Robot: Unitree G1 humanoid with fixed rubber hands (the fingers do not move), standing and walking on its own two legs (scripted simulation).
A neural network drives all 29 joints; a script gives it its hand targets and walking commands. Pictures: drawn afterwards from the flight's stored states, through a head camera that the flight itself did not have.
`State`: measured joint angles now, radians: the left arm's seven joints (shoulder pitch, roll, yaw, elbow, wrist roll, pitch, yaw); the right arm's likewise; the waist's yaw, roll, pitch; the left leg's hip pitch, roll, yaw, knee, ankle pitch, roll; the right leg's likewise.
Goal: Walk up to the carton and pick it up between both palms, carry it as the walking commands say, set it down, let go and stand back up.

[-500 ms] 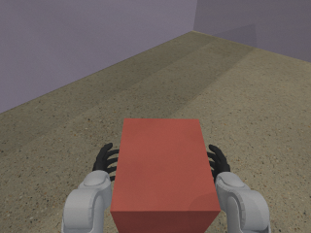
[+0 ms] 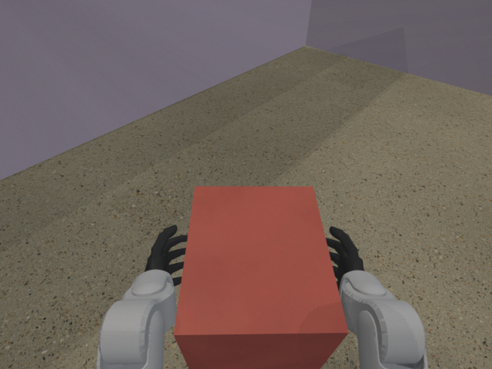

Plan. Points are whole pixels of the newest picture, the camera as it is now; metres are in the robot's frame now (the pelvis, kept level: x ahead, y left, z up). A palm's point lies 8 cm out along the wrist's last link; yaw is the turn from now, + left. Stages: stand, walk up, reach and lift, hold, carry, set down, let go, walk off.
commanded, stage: carry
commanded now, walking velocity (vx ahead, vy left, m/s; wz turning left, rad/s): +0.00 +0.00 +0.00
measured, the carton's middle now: (252, 296) +0.25 +0.00 +0.02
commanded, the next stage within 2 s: none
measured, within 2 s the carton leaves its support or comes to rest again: neither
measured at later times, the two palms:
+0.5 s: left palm (158, 271) +0.25 +0.14 +0.10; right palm (345, 272) +0.25 -0.13 +0.10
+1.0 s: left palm (156, 271) +0.25 +0.14 +0.10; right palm (345, 273) +0.25 -0.13 +0.10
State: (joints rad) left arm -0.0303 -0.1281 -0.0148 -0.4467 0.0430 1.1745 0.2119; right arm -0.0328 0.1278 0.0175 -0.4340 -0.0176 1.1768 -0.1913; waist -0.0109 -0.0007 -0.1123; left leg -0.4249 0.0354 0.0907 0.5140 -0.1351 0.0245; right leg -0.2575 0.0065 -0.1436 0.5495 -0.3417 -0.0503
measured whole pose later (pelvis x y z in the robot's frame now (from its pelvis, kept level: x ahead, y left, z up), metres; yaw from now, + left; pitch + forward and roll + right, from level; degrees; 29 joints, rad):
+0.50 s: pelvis +0.01 +0.00 +0.00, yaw +0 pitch +2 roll +0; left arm -0.04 -0.13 -0.01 -0.44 0.04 1.18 0.21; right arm -0.04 0.13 0.02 -0.43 -0.02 1.18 -0.19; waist -0.01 -0.01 -0.11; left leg -0.41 0.03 0.10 0.52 -0.15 0.03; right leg -0.23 0.00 -0.14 0.54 -0.35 -0.04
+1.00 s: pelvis +0.01 +0.01 +0.00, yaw +0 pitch +2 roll +0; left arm -0.05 -0.13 -0.01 -0.44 0.04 1.19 0.21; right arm -0.04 0.13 0.01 -0.43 -0.02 1.18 -0.19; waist -0.01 -0.01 -0.11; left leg -0.39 0.03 0.10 0.51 -0.15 0.03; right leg -0.23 0.00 -0.14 0.54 -0.35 -0.04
